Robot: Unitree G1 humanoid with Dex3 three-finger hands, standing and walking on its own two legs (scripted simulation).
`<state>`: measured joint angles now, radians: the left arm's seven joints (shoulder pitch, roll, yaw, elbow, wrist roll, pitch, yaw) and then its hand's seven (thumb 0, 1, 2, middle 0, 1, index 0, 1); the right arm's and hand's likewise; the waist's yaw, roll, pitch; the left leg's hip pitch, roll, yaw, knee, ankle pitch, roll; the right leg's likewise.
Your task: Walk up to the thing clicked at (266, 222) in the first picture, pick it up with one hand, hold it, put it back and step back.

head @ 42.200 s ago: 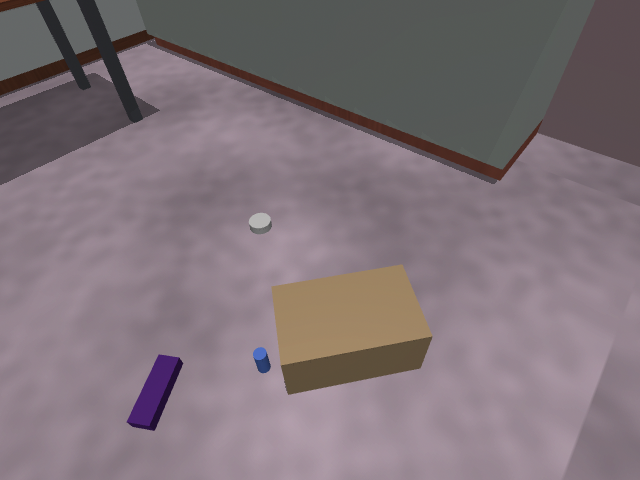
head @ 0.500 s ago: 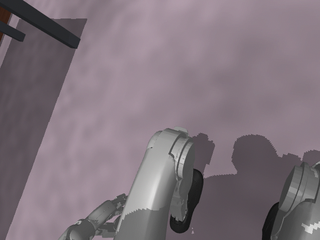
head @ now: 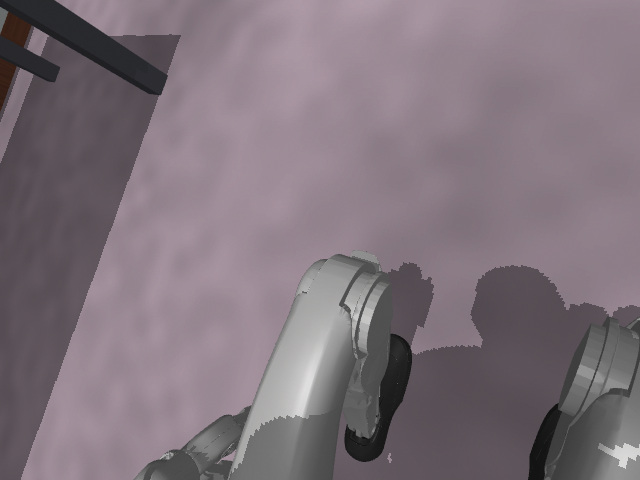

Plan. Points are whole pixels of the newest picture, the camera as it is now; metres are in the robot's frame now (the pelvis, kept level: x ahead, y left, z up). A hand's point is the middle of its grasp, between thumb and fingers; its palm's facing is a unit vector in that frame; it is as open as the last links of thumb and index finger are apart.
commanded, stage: close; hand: right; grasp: from above
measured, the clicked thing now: out of the picture +0.40 -0.35 -0.27
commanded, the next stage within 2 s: settle in 1.58 s
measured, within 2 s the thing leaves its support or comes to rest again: leaves its support in 1.98 s
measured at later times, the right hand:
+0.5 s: hand out of the picture +0.39 -0.33 -0.26, palm faces -0.43 +0.16 -0.89, open 13.1 cm
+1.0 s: hand out of the picture +0.39 -0.34 -0.25, palm faces -0.45 +0.19 -0.88, open 11.9 cm
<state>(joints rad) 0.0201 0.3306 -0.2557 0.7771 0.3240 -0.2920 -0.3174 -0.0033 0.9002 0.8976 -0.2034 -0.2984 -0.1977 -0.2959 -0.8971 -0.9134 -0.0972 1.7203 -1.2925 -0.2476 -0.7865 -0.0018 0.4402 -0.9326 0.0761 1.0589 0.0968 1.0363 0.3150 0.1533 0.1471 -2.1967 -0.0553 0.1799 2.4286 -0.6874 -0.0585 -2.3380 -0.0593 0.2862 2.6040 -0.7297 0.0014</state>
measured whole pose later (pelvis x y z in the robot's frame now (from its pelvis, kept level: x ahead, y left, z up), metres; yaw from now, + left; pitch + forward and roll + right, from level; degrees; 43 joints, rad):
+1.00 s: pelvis +0.00 +0.00 +0.00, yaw +0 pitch +24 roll +15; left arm 0.03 0.35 -0.29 0.74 0.31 -0.31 -0.31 0.00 0.90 0.90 -0.20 -0.30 -0.20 -0.30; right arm -0.92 -0.98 -0.12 1.73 -1.24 -0.27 -0.67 -0.01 0.21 -0.78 0.19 1.09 0.31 1.03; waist 0.32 0.16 0.19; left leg -2.18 -0.05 0.19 2.42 -0.69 -0.06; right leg -2.33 -0.05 0.29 2.60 -0.72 0.00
